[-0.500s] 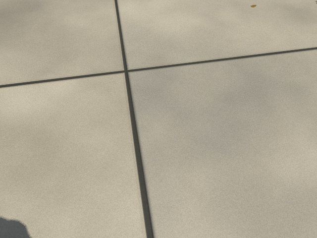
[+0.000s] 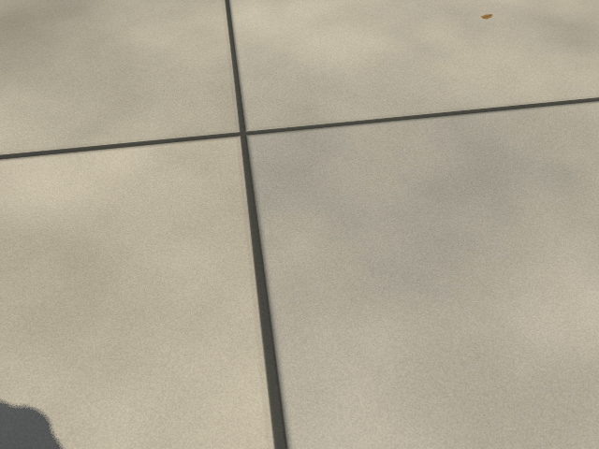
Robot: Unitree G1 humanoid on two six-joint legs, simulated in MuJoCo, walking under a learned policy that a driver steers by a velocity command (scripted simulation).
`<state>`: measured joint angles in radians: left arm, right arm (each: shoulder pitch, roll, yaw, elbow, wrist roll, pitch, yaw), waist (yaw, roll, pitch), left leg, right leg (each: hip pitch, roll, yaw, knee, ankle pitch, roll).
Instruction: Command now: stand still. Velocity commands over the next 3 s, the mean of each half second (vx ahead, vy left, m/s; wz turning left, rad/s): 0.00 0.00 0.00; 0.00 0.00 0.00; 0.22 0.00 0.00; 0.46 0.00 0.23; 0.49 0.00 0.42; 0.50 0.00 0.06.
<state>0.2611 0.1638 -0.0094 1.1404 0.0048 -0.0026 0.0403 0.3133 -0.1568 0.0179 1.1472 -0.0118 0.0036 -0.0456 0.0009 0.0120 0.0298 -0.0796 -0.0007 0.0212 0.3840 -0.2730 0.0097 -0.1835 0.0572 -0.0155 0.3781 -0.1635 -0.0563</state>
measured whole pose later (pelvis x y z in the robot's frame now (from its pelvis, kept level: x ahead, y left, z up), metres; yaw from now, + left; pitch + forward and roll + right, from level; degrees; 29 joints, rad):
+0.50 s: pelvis +0.00 +0.01 +0.00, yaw +0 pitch -1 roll +0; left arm 0.30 0.13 -0.01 1.17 0.01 0.00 0.04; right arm 0.36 -0.12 0.02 1.16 -0.01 -0.01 -0.05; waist 0.00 0.01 0.02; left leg -0.10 -0.01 0.02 0.39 -0.27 0.02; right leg -0.20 0.05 -0.01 0.39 -0.17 -0.05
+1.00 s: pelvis +0.01 +0.02 +0.00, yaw +0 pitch -1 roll +0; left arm 0.31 0.12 -0.01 1.18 0.01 -0.01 0.04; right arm 0.37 -0.10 0.02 1.16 -0.01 -0.02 -0.05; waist 0.00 0.00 0.02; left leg -0.08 -0.02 0.02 0.39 -0.28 0.03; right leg -0.19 0.04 -0.01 0.40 -0.18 -0.03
